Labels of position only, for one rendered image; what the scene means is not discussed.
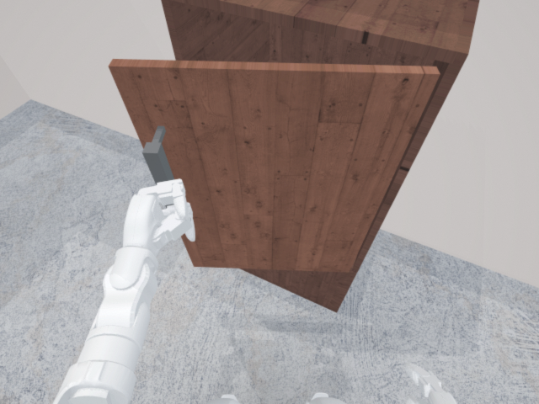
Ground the right robot shin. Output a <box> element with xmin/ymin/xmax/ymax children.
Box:
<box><xmin>312</xmin><ymin>393</ymin><xmax>328</xmax><ymax>400</ymax></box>

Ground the robot left hand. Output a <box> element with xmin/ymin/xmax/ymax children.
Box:
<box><xmin>123</xmin><ymin>179</ymin><xmax>195</xmax><ymax>257</ymax></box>

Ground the cupboard door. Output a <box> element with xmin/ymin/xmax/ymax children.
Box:
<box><xmin>109</xmin><ymin>59</ymin><xmax>440</xmax><ymax>273</ymax></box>

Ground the left robot forearm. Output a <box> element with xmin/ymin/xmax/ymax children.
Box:
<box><xmin>52</xmin><ymin>246</ymin><xmax>158</xmax><ymax>404</ymax></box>

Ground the robot right hand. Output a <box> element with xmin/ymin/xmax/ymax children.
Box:
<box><xmin>404</xmin><ymin>363</ymin><xmax>457</xmax><ymax>404</ymax></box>

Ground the handle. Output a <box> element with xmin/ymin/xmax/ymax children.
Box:
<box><xmin>142</xmin><ymin>126</ymin><xmax>174</xmax><ymax>208</ymax></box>

